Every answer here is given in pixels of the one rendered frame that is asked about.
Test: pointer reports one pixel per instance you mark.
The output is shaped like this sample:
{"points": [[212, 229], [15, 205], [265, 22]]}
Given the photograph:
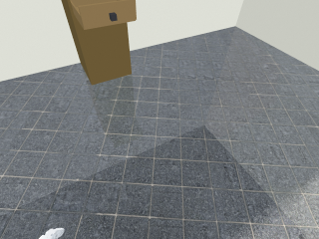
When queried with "robot left hand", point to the robot left hand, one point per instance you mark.
{"points": [[53, 233]]}

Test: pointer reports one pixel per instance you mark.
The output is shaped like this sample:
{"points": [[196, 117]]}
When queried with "cabinet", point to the cabinet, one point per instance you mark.
{"points": [[104, 52]]}

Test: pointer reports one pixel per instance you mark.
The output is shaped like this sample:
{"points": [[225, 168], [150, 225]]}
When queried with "handle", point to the handle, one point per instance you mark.
{"points": [[113, 16]]}

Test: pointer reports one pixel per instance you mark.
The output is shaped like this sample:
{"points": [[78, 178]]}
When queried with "drawer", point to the drawer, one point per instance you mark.
{"points": [[96, 13]]}

